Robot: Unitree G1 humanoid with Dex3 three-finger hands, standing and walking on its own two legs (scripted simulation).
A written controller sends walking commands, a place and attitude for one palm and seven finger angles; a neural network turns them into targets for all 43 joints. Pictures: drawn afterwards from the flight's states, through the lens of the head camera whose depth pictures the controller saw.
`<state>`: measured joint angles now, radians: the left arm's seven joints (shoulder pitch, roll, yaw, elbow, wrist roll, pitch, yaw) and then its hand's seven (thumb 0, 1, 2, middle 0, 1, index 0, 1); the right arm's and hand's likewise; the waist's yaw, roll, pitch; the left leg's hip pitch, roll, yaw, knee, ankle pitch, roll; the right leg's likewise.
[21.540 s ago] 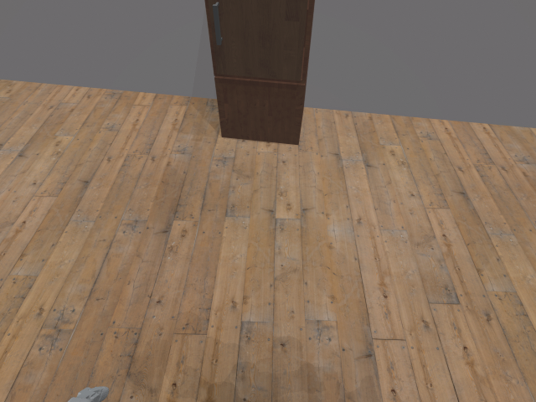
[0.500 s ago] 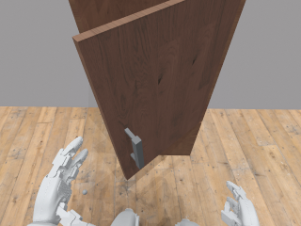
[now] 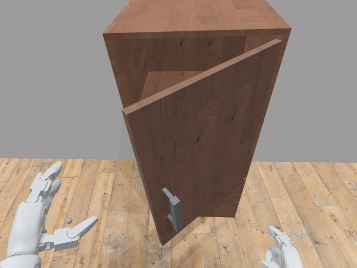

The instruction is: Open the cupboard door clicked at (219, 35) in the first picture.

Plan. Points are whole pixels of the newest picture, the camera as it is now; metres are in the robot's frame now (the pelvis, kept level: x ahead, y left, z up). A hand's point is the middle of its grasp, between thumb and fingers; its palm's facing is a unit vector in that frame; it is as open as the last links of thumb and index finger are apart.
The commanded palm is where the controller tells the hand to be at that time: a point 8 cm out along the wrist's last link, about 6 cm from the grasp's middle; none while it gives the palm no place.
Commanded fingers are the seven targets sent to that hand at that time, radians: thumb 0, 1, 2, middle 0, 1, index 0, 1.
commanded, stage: draw the hand back to the body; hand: left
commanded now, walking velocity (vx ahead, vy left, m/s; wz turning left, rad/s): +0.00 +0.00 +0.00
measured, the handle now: (172, 210) +0.30 +0.06 -0.08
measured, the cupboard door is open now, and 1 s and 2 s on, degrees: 41 41 41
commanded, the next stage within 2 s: step back with the hand held close in 0.64 s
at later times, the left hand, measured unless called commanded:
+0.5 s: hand (38, 193) +0.19 +0.25 +0.17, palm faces +0.42 -0.81 -0.41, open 7.6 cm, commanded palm +0.14 +0.29 +0.19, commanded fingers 0.00 0.90 0.90 -0.20 -0.30 -0.20 -0.30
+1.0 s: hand (45, 187) +0.20 +0.24 +0.17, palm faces +0.33 -0.80 -0.50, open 7.4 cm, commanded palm +0.14 +0.29 +0.20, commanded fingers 0.00 0.90 0.90 -0.20 -0.30 -0.20 -0.30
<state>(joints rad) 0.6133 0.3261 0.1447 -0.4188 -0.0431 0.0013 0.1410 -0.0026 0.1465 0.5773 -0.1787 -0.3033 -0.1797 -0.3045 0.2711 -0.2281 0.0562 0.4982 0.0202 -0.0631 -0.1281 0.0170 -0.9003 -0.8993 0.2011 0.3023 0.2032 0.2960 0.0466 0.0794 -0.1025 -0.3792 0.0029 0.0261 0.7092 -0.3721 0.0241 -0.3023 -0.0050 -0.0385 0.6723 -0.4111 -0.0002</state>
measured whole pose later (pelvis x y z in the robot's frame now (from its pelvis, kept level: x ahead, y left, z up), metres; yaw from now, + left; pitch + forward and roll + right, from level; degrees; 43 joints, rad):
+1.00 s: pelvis -0.02 +0.00 +0.03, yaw -3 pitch +0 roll +0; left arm 0.51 0.37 0.36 -0.39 -0.04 -0.13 0.11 0.02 0.89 0.90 -0.21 -0.30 -0.21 -0.30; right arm 0.16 -0.25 0.00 0.57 0.00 -0.03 -0.09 0.02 -0.90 -0.90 0.20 0.30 0.20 0.30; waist 0.02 0.07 0.02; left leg -0.20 0.02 0.08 0.42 -0.21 0.02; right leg -0.15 0.02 0.02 0.39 -0.23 0.00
